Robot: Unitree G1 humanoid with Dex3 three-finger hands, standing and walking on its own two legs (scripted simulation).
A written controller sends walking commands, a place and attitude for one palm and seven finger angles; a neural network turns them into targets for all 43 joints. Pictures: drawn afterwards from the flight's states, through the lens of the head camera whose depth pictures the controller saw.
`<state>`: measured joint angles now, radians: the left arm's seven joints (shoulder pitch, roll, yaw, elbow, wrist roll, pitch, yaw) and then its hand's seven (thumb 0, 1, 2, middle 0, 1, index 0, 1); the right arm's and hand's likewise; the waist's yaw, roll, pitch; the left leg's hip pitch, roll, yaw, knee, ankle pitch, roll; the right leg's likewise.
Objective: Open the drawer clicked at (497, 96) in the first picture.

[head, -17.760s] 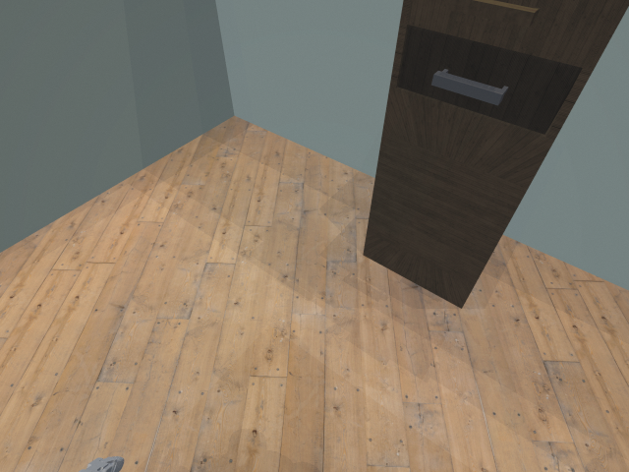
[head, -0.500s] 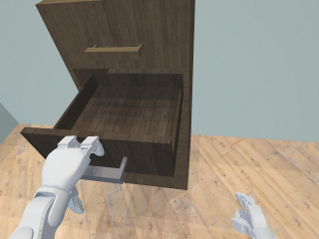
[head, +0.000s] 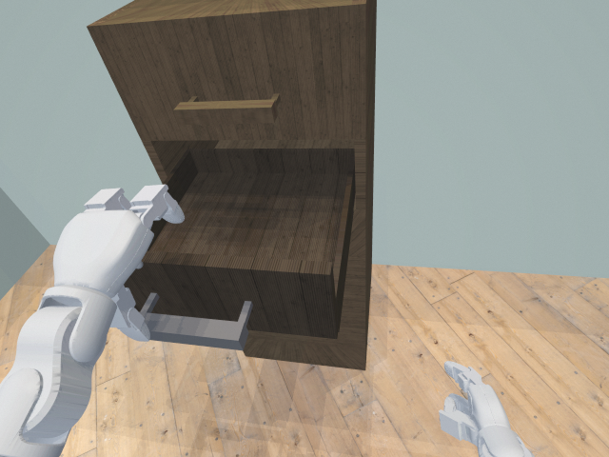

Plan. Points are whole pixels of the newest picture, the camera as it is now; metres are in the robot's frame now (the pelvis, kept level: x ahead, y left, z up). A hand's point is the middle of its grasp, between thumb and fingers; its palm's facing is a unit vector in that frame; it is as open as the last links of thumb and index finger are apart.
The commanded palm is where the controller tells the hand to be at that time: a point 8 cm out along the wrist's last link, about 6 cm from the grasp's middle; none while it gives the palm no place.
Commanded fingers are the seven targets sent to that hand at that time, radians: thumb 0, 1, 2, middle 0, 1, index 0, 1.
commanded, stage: lift the hand off the handle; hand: left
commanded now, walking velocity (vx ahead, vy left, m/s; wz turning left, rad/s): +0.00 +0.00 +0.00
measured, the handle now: (192, 316) +0.27 +0.22 +0.05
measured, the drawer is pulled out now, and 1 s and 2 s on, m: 0.30 0.30 0.30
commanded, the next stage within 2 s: draw the hand back to the body in 0.28 s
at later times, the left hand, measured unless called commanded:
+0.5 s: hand (139, 257) +0.26 +0.23 +0.19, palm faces +0.15 -0.05 -0.99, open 13.8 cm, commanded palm +0.20 +0.23 +0.25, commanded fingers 0.00 -0.50 0.30 -0.30 -1.20 -0.30 -1.20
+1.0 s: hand (99, 282) +0.22 +0.25 +0.19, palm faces +0.17 -0.02 -0.98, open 13.8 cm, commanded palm +0.17 +0.26 +0.25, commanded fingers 0.00 -0.43 0.33 -0.29 -1.15 -0.29 -1.15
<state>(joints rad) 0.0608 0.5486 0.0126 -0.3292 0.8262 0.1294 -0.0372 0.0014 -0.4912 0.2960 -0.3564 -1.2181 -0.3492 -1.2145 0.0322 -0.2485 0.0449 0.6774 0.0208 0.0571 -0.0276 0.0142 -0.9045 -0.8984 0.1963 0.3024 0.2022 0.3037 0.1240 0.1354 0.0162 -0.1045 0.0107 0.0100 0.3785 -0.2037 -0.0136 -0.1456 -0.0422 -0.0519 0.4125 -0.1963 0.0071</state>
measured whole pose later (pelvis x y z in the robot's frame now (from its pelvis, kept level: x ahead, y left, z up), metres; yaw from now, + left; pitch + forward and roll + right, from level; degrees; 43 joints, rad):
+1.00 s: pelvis +0.01 +0.00 +0.00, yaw +0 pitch -3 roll +0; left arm 0.28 0.66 0.19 -0.53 0.70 0.10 -0.12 0.00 -0.49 0.30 -0.32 -1.20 -0.32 -1.20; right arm 0.06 -0.27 0.05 0.62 0.02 0.05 -0.02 0.01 -0.91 -0.90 0.20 0.30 0.20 0.30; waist 0.12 0.13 0.01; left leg -0.14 0.01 0.00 0.45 -0.25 -0.01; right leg -0.17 -0.04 -0.06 0.46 -0.23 0.01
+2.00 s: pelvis +0.02 +0.00 +0.00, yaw -1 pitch -6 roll -1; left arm 0.36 0.34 0.40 -0.57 -0.06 -0.14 0.11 0.01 0.84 0.87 -0.22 -0.33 -0.21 -0.33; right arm 0.16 -0.20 0.03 0.65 -0.02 -0.14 -0.08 0.01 -0.90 -0.90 0.20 0.30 0.20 0.30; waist 0.08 0.07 0.03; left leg -0.06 0.04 0.01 0.42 -0.26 -0.02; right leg -0.07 -0.01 -0.05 0.38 -0.21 0.01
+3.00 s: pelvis -0.10 +0.03 -0.02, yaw +1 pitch +0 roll -2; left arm 0.45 0.46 0.56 -0.70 -0.01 -0.31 0.16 0.01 0.89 0.89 -0.21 -0.30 -0.21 -0.30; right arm 0.23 -0.21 -0.01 0.59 -0.01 -0.14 -0.07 0.01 -0.90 -0.90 0.20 0.30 0.20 0.30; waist -0.01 0.01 0.03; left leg -0.47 0.01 -0.01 0.64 -0.17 0.02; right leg -0.39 0.02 0.01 0.61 -0.23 0.02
